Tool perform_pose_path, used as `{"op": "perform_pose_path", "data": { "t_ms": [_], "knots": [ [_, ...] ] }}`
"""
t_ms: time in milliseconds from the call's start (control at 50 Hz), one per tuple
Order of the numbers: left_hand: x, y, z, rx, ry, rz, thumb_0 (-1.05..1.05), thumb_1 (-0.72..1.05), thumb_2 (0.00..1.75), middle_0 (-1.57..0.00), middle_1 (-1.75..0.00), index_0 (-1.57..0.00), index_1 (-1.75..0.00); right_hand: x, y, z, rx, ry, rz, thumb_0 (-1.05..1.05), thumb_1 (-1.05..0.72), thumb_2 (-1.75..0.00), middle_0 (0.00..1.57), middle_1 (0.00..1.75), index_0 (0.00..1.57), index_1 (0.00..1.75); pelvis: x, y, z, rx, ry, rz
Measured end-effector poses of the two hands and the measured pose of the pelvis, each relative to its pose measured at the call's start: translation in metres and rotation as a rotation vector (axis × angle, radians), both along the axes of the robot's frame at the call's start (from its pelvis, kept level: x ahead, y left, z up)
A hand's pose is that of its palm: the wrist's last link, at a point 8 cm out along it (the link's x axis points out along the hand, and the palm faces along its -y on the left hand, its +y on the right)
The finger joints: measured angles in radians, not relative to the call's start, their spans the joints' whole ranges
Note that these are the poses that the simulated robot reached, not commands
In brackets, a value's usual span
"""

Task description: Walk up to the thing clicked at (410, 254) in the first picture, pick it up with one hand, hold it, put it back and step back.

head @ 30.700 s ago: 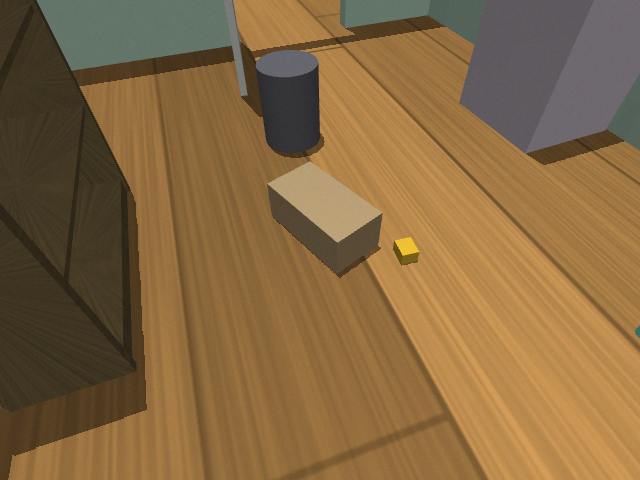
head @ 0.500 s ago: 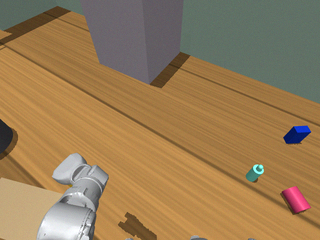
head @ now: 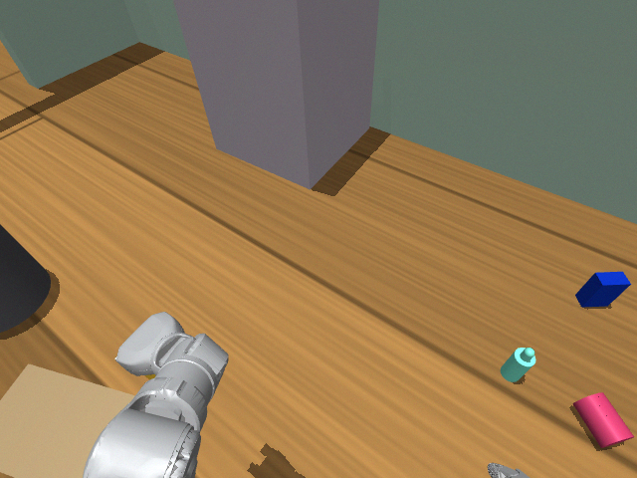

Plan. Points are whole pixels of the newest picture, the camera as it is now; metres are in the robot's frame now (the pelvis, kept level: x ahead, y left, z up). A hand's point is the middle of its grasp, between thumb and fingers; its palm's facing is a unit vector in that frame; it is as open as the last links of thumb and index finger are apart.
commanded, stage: hold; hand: left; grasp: from above
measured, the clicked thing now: (180, 371) +0.32 +0.22 -0.10
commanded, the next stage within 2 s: crouch in 1.60 s
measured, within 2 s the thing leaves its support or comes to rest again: neither
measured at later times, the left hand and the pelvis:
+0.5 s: hand (172, 353) +0.32 +0.22 -0.05, palm faces -0.25 -0.37 -0.89, open 11.1 cm; pelvis +0.01 +0.00 +0.01, yaw +0 degrees
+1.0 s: hand (169, 352) +0.32 +0.22 -0.03, palm faces -0.24 -0.38 -0.89, open 11.1 cm; pelvis +0.01 +0.00 +0.02, yaw +0 degrees
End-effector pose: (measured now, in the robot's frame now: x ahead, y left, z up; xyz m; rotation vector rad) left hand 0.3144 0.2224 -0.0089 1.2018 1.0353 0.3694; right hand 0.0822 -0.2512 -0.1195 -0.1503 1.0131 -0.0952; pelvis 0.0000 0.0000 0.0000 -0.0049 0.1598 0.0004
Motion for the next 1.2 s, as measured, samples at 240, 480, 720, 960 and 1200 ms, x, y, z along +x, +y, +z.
{"op": "perform_pose_path", "data": {
  "t_ms": [240, 480, 720, 960, 1200],
  "knots": [
    [0.003, -0.001, 0.008, -0.004, -0.014, -0.006, -0.02, -0.18, 0.57, -0.61, -0.50, -0.68, -0.54, 0.015, 0.003, 0.008, 0.014, -0.029, 0.018, 0.01, -0.90, -0.90, 0.20, 0.30, 0.20, 0.30, 0.005, 0.002, 0.005, 0.003, -0.021, -0.005],
    [0.009, 0.000, 0.021, -0.002, -0.020, 0.006, -0.02, -0.18, 0.59, -0.60, -0.50, -0.67, -0.55, 0.030, 0.006, 0.013, 0.030, -0.052, 0.037, 0.01, -0.91, -0.90, 0.20, 0.30, 0.20, 0.30, 0.011, 0.001, 0.010, 0.004, -0.035, -0.004],
    [0.010, 0.001, 0.027, -0.009, -0.026, 0.022, -0.02, -0.18, 0.59, -0.61, -0.50, -0.68, -0.54, 0.043, 0.007, 0.017, 0.042, -0.071, 0.051, 0.01, -0.91, -0.90, 0.20, 0.30, 0.20, 0.30, 0.014, 0.000, 0.013, 0.007, -0.045, -0.006],
    [0.006, -0.001, 0.037, -0.010, -0.029, 0.018, -0.02, -0.18, 0.59, -0.61, -0.49, -0.68, -0.54, 0.053, 0.010, 0.023, 0.054, -0.109, 0.068, 0.01, -0.91, -0.90, 0.20, 0.30, 0.20, 0.30, 0.014, -0.001, 0.016, 0.009, -0.062, -0.004],
    [-0.003, 0.000, 0.039, -0.005, -0.023, 0.019, -0.02, -0.19, 0.59, -0.62, -0.48, -0.69, -0.53, 0.059, 0.014, 0.029, 0.055, -0.142, 0.085, 0.01, -0.91, -0.90, 0.20, 0.30, 0.20, 0.30, 0.009, -0.001, 0.017, 0.009, -0.078, -0.001]
  ]
}}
